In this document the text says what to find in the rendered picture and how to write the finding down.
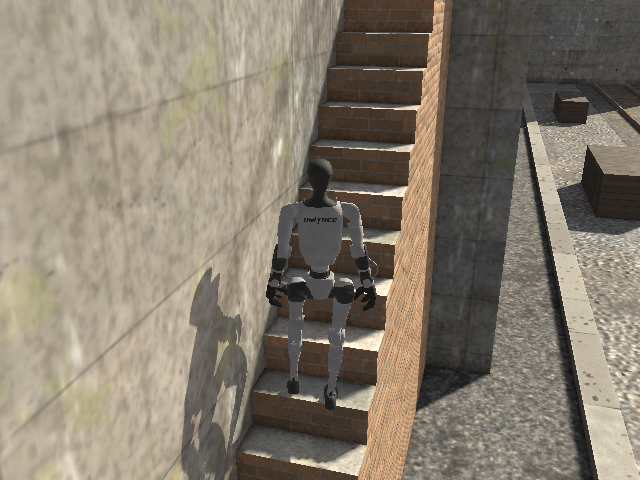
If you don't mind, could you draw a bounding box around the robot torso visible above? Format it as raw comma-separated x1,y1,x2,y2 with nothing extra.
296,197,343,300

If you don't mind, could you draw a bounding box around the robot left forearm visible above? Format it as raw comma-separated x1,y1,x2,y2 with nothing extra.
268,244,287,287

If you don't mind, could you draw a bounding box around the robot left foot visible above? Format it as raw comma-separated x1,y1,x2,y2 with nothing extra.
286,377,301,394

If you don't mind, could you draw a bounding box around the robot left upper arm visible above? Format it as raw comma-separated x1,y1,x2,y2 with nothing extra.
277,202,299,259

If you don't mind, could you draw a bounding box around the left robot hand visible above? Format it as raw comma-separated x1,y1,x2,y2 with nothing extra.
266,284,287,307

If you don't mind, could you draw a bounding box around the robot right upper arm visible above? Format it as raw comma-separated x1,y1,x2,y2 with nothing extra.
341,202,366,258

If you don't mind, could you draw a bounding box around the robot right forearm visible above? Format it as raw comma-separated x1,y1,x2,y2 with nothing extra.
355,243,374,288

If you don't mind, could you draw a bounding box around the right robot hand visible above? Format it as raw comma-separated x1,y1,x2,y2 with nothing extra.
354,284,377,311

